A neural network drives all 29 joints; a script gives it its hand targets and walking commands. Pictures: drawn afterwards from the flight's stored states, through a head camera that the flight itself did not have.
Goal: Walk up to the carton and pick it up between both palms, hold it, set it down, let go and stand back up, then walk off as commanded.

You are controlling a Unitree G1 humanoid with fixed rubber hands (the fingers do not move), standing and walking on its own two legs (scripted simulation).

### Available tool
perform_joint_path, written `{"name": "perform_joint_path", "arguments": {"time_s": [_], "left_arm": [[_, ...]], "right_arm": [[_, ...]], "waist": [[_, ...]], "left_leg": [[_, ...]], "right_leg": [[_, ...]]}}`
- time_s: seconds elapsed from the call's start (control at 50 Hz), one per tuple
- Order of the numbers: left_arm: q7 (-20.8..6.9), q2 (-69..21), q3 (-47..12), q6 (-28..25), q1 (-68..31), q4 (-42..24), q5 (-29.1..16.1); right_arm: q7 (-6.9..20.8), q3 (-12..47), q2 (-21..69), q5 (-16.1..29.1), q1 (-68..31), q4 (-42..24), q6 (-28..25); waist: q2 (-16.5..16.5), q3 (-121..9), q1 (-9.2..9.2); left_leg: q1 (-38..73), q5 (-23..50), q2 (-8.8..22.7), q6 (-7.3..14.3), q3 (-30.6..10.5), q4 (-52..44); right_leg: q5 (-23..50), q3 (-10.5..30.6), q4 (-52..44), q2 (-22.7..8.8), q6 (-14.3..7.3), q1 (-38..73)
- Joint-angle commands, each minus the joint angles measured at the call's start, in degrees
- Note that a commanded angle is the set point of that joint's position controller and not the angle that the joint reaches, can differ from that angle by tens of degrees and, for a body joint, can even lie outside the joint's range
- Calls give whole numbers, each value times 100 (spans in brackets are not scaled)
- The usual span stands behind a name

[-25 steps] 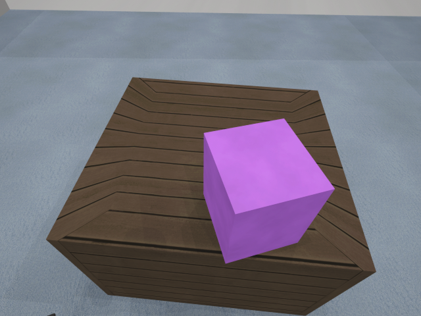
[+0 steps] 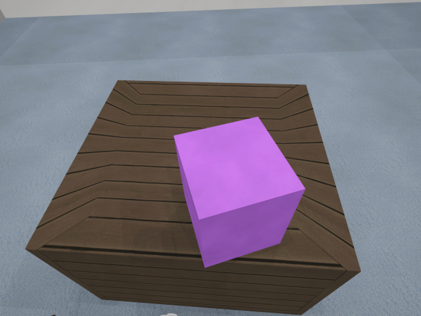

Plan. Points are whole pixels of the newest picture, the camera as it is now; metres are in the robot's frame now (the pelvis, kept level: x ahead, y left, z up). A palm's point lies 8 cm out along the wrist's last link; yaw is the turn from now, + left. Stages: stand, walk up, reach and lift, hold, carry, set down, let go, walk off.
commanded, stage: walk up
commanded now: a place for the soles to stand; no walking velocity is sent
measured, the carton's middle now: (230, 193) +0.41 -0.03 -0.05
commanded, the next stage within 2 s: reach and lift in 1.28 s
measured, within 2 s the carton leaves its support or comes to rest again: neither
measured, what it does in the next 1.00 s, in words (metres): steps on the spot: left foot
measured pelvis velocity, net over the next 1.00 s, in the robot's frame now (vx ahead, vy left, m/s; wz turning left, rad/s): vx -0.01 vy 0.02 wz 0.00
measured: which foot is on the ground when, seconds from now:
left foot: up 0.00-0.04, down 0.06-1.00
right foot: down 0.00-1.00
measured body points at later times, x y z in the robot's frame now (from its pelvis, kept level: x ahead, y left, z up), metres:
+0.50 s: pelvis +0.01 +0.01 +0.00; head +0.05 +0.01 +0.45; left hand +0.11 +0.33 -0.10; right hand +0.11 -0.33 -0.09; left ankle +0.05 +0.17 -0.71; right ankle +0.03 -0.09 -0.71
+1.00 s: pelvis -0.01 +0.02 +0.00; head +0.02 +0.02 +0.45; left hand +0.10 +0.34 -0.09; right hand +0.10 -0.32 -0.09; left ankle +0.04 +0.18 -0.71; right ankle +0.03 -0.09 -0.71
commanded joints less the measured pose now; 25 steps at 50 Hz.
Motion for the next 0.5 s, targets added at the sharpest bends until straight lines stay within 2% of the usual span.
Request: {"name": "perform_joint_path", "arguments": {"time_s": [0.0, 0.02, 0.04, 0.06, 0.08, 0.1, 0.12, 0.14, 0.16, 0.18, 0.2, 0.22, 0.24, 0.26, 0.28, 0.3, 0.32, 0.34, 0.36, 0.38, 0.4, 0.42, 0.44, 0.46, 0.48], "left_arm": [[18, 1403, 284, -63, -208, -336, 87], [23, 1227, 209, -50, -319, -366, 46], [27, 1065, 130, -51, -372, -418, 19], [29, 883, 89, -29, -408, -478, -16], [60, 882, 91, 40, -282, -382, -7], [86, 1034, 147, 72, -259, -295, 20], [73, 1009, 140, 39, -111, -253, 29], [61, 1017, 168, -28, 75, -137, 37], [62, 1115, 216, -90, 183, -59, 86], [76, 1346, 265, -162, 320, -18, 145], [73, 1484, 255, -191, 34, -104, 143], [65, 1574, 264, -190, -130, -157, 144], [73, 1579, 264, -192, -254, -189, 158], [82, 1524, 207, -179, -395, -199, 131], [82, 1431, 170, -158, -532, -199, 101], [73, 1298, 130, -135, -626, -224, 67], [68, 1119, 88, -127, -542, -301, 29], [63, 1021, 75, -114, -420, -349, -10], [63, 988, 76, -60, -276, -342, 16], [82, 1035, 98, -12, -193, -247, 33], [79, 985, 98, -17, -85, -189, 37], [77, 1022, 108, -62, 55, -132, 60], [79, 1236, 169, -112, 137, -91, 115], [80, 1403, 196, -174, 118, -104, 123], [75, 1505, 207, -182, -76, -137, 86]], "right_arm": [[-25, -400, -851, -41, 485, 242, -232], [-33, -428, -891, -68, 593, 296, -268], [-55, -485, -1042, -97, 633, 288, -289], [-77, -538, -1378, -153, 566, 189, -311], [-62, -553, -1641, -168, 221, 57, -282], [-44, -564, -1726, -144, -39, 59, -248], [-38, -536, -1636, -159, -288, 26, -217], [-25, -494, -1490, -138, -508, 4, -172], [-2, -412, -1223, -102, -610, -12, -134], [17, -357, -972, -40, -533, -37, -95], [28, -322, -850, -36, -464, -17, -43], [7, -392, -1027, -69, -339, 105, -13], [11, -409, -1059, -67, -180, 170, -27], [10, -405, -1005, -49, -60, 201, -70], [24, -397, -919, -29, 106, 257, -121], [29, -402, -889, -24, 318, 308, -181], [13, -470, -1067, -65, 373, 271, -233], [-4, -519, -1330, -105, 349, 182, -256], [1, -521, -1535, -116, 152, 61, -253], [-1, -520, -1602, -77, -72, 73, -221], [6, -496, -1561, -92, -357, 45, -191], [4, -466, -1418, -90, -555, 7, -149], [18, -414, -1211, -48, -635, -34, -112], [15, -355, -987, 9, -539, -66, -77], [12, -336, -881, 1, -451, 1, -34]], "waist": [[-947, -863, -26], [-720, -1037, -153], [-494, -1177, -221], [218, -1242, -229], [700, -1105, -41], [707, -846, -2], [666, -719, 125], [596, -719, 283], [383, -733, 372], [-400, -841, 341], [-625, -573, 202], [-457, -648, 168], [-441, -553, 72], [-574, -427, -14], [-626, -469, -136], [-541, -644, -266], [-203, -988, -250], [170, -1278, -182], [438, -1331, -28], [551, -1178, 48], [688, -965, 175], [580, -856, 303], [159, -868, 319], [-431, -891, 207], [-537, -799, 121]], "left_leg": [[404, 514, -104, 69, 835, -1457], [1020, 1224, -141, 99, 719, -1756], [1472, 1650, 124, 249, 135, -1822], [1527, 1768, 990, 671, -1515, -2154], [889, 1257, 1863, 1318, -2734, -2609], [329, 1120, 2011, 1613, -2662, -2711], [139, 1103, 1772, 1491, -2322, -2549], [-92, 1033, 1395, 1153, -1816, -2279], [-366, 1307, 988, 737, -1132, -1830], [-666, 1268, 404, 326, -347, -873], [-964, 301, -23, 96, 274, -525], [-636, -569, 56, 81, 319, -184], [-486, -636, 118, 87, 341, -137], [-183, -290, 134, 108, 439, -365], [288, 278, 142, 156, 550, -1011], [779, 1166, 99, 177, 515, -1595], [1241, 2175, 377, 318, -136, -1647], [1364, 2479, 935, 657, -1188, -1910], [1019, 2261, 1562, 1141, -2043, -2142], [612, 2124, 1719, 1375, -1984, -2204], [304, 2088, 1600, 1307, -1845, -2141], [28, 1906, 1284, 1039, -1462, -1919], [-218, 1884, 813, 631, -810, -1368], [-384, 1515, 259, 272, -32, -677], [-297, 640, 12, 101, 371, -446]], "right_leg": [[1875, 1353, -1514, -1038, -838, 614], [2065, 1134, -1141, -927, -681, 258], [1948, 967, -760, -810, -478, -169], [1302, 677, -52, -318, -130, -710], [-613, 264, 322, 66, 89, -578], [-1136, 410, 444, -8, 54, -174], [-1024, 468, -174, -78, -16, 63], [-466, 440, -921, -105, -84, 494], [-71, 690, -1672, -266, -159, 855], [147, 1843, -2369, -871, -306, 1068], [10, 2683, -2727, -1423, -543, 944], [-133, 2777, -2737, -1781, -835, 618], [29, 2635, -2588, -1728, -965, 441], [581, 2233, -2351, -1566, -1028, 189], [1229, 1762, -2025, -1300, -877, 50], [1784, 1276, -1601, -964, -612, -63], [2156, 992, -1039, -711, -381, -193], [1794, 659, -382, -324, -121, -276], [379, 379, -80, -19, 33, -168], [-474, 320, -114, 16, -9, 167], [-454, 373, -452, -29, -57, 357], [116, 518, -997, -147, -128, 589], [713, 1085, -1656, -515, -244, 851], [1024, 1841, -2134, -1012, -517, 928], [1052, 2188, -2262, -1367, -805, 747]]}}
